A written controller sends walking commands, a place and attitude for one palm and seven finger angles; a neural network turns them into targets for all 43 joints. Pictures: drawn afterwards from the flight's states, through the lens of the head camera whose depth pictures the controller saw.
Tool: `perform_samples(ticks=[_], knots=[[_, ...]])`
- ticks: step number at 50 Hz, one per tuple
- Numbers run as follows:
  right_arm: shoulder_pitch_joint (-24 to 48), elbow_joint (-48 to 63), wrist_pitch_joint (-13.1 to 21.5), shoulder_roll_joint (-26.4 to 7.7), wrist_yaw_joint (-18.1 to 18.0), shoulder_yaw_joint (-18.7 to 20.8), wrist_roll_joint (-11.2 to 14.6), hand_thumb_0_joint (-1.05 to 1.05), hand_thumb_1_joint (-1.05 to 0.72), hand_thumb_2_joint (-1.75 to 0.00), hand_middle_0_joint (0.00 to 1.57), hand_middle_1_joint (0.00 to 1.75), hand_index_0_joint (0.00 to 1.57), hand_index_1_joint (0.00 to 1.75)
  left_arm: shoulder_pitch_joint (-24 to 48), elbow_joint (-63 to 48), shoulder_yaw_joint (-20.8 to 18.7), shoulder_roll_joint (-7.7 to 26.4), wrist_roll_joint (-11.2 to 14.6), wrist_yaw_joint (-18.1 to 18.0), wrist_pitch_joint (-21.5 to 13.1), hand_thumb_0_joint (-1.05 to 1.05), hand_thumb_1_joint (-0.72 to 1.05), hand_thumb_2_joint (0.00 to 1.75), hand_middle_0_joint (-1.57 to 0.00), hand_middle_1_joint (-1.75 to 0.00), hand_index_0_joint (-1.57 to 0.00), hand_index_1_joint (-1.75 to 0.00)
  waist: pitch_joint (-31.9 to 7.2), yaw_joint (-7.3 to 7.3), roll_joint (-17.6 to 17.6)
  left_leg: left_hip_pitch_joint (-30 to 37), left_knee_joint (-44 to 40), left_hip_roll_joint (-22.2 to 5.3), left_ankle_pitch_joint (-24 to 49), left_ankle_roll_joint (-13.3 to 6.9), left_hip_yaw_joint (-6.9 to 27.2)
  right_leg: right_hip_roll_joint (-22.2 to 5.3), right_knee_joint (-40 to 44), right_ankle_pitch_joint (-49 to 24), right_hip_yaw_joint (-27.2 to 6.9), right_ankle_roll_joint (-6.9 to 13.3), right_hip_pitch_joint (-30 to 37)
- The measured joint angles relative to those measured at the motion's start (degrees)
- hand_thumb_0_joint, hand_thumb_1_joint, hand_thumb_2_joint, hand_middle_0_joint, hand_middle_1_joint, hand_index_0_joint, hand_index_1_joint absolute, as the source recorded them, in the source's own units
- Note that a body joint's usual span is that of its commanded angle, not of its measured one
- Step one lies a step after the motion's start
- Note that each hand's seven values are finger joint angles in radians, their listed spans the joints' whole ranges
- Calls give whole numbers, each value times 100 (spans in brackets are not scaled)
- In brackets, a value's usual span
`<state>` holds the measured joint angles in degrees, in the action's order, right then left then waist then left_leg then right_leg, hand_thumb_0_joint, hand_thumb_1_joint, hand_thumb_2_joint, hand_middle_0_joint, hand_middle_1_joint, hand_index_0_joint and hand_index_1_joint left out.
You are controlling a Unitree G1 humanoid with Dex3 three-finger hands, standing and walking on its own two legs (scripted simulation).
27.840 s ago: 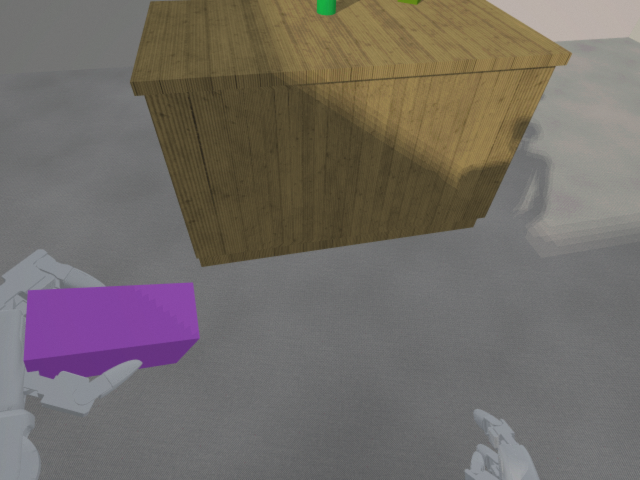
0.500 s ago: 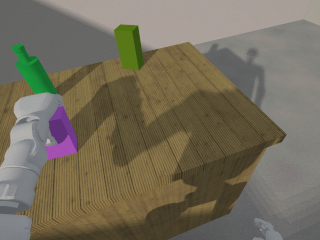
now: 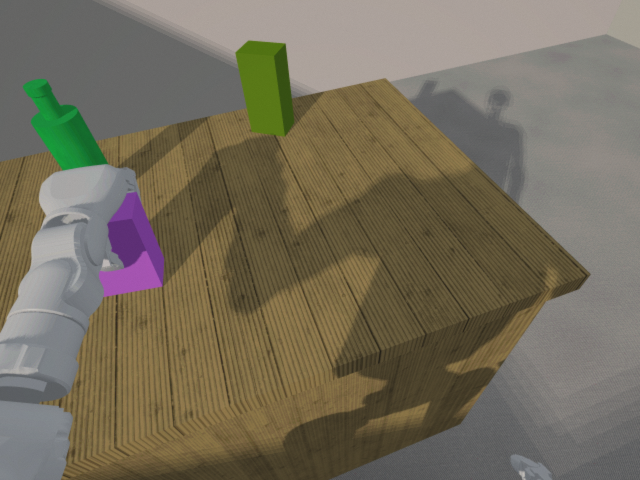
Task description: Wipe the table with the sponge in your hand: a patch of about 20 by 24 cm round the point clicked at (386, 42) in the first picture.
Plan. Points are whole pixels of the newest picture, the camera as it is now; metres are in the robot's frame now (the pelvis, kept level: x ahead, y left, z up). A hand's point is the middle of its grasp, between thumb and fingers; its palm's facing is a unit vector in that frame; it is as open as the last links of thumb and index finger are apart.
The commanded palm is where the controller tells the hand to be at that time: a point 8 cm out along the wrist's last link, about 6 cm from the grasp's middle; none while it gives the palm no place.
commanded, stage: slide across to the middle lane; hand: left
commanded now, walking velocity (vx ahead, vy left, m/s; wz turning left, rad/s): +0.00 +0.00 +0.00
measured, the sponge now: (117, 258) +0.37 +0.32 +0.07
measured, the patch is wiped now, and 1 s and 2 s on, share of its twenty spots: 0.55 0.65 0.65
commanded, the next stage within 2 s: wipe back along the middle lane in 0.42 s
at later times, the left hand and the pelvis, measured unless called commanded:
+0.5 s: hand (148, 216) +0.39 +0.27 +0.13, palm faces +0.00 -0.02 -1.00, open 10.0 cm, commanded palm +0.38 +0.25 +0.19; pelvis +0.02 +0.00 +0.00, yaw +1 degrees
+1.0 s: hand (168, 233) +0.37 +0.23 +0.13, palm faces +0.03 -0.02 -1.00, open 10.0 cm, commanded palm +0.33 +0.22 +0.17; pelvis +0.02 -0.02 +0.00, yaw -1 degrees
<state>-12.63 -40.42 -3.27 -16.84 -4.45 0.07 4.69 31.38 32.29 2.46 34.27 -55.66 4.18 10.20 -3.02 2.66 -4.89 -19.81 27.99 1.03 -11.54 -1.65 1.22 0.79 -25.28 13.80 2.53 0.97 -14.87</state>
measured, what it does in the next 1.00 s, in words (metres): stands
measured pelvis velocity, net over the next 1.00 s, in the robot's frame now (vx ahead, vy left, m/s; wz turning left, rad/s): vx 0.02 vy -0.02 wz -0.01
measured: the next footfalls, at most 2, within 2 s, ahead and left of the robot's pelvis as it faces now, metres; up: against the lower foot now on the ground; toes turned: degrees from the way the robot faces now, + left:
none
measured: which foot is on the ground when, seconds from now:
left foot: down 0.00-1.00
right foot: down 0.00-1.00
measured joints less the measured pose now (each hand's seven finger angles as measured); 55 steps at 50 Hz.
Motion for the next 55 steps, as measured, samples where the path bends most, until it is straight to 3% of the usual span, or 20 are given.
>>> perform_samples(ticks=[13,23,29,35,42,48,55], knots=[[625,38,165,229,150,-204,-27,1,-90,-90,20,30,20,30,101,-518,651,-775,29,-262,908,0,-50,105,-74,-136,-76,-136,-3,107,19,227,-224,104,53,-44,-26,-105,100,18,-26,-40,174],[847,122,140,217,160,-279,-62,1,-90,-90,20,30,20,30,190,-464,780,-838,-55,-88,1408,0,-50,105,-75,-136,-76,-136,-45,144,49,342,-265,66,-4,14,22,-62,158,76,15,2,305],[789,117,120,115,126,-231,-48,1,-90,-90,20,30,20,30,238,-631,1001,-890,-53,94,1433,0,-50,105,-74,-136,-76,-136,-14,167,19,367,-210,58,-58,47,94,-47,119,144,85,40,358],[762,96,6,109,161,-228,-75,1,-90,-90,20,30,20,30,-109,-977,851,-1010,-46,16,1411,0,-50,105,-74,-136,-75,-137,-53,128,-25,426,-236,9,-84,83,28,-4,89,169,14,72,360],[778,76,-141,93,217,-228,-66,1,-90,-90,20,30,20,30,-576,-1411,792,-1005,-71,-126,1667,0,-49,105,-73,-137,-74,-138,-82,121,-63,506,-246,-45,-98,127,-33,44,18,198,-51,114,377],[881,76,-180,68,187,-236,-23,1,-90,-90,20,30,20,30,-684,-1513,832,-948,-28,-46,1874,0,-49,105,-72,-138,-74,-138,-69,129,-76,530,-221,-73,-81,161,-20,72,-49,207,-38,149,382],[946,187,-167,54,178,-235,-7,1,-90,-90,19,30,20,30,-1051,-1876,828,-906,-22,40,1825,0,-48,105,-72,-139,-73,-139,-115,143,-96,563,-162,-103,-91,186,-26,101,-119,215,-45,173,404]])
